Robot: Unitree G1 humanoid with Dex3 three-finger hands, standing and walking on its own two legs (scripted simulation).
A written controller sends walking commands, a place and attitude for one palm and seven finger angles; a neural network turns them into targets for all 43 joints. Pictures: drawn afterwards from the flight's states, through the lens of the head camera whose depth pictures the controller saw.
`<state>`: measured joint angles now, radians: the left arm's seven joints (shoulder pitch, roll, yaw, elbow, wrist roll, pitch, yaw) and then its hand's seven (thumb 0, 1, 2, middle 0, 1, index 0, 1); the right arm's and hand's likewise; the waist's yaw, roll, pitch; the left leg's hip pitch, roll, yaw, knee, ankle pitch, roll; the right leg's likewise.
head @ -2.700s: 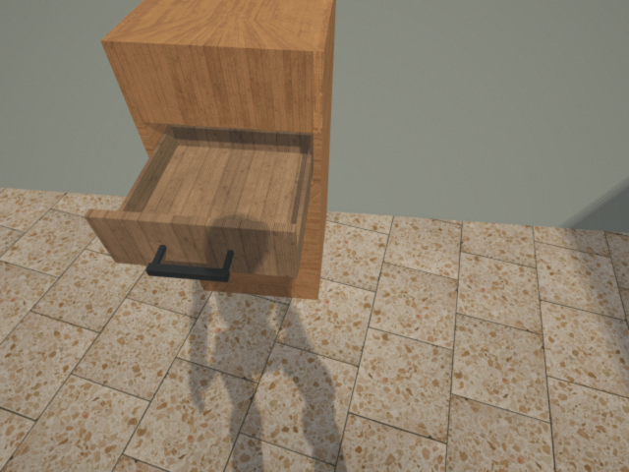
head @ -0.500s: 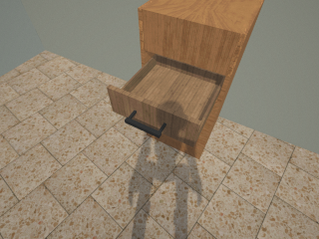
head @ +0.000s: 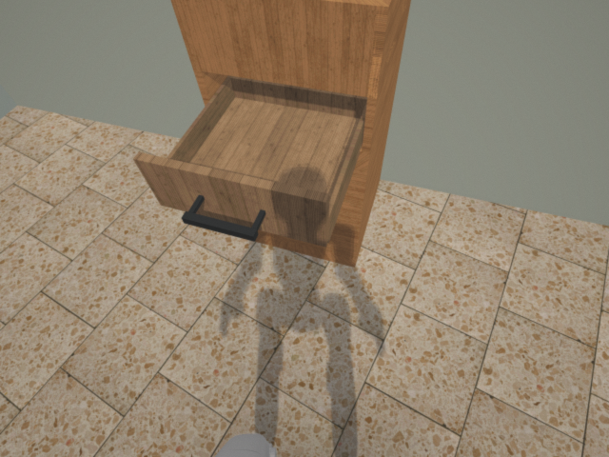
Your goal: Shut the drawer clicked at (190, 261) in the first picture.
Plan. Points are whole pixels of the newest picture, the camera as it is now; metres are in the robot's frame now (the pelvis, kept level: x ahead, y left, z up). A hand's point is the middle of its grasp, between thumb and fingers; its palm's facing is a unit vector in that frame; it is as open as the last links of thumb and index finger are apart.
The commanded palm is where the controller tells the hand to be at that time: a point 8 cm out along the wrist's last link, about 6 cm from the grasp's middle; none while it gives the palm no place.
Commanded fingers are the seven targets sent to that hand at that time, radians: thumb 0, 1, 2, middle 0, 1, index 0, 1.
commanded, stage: turn to face it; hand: left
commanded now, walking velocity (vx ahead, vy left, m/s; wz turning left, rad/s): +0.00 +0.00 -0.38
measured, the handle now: (224, 217) +0.52 +0.21 -0.10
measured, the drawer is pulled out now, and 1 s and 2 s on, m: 0.29 0.29 0.29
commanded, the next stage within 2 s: take the last steps up to it in 0.26 s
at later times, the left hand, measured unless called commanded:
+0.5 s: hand out of the picture +0.11 +0.21 -0.17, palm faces -0.09 -0.98 -0.20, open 7.4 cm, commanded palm none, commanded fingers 0.00 0.90 0.90 -0.20 -0.30 -0.20 -0.30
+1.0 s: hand (208, 434) +0.16 +0.18 -0.17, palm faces -0.12 -0.97 -0.19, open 7.4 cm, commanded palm none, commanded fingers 0.00 0.90 0.90 -0.20 -0.30 -0.20 -0.30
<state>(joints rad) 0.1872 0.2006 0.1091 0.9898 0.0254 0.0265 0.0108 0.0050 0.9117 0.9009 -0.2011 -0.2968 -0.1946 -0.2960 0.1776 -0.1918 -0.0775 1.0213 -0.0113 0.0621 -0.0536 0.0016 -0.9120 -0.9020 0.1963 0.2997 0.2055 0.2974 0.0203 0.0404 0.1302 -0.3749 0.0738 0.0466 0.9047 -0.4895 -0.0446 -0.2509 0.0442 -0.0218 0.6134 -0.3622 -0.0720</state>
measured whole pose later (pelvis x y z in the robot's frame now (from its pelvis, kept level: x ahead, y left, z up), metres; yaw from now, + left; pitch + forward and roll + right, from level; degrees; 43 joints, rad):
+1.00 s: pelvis +0.11 +0.00 +0.01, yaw -10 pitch -1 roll +1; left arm 0.22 0.16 0.05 1.09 0.01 0.02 0.02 0.01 0.91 0.90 -0.20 -0.30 -0.19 -0.30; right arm 0.30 -0.13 -0.02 1.08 -0.03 -0.02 -0.05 0.00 -0.91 -0.90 0.19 0.30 0.20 0.30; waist 0.00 -0.03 0.10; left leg -0.25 0.00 0.08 0.52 -0.26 0.01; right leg -0.23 -0.03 -0.04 0.64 -0.44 -0.01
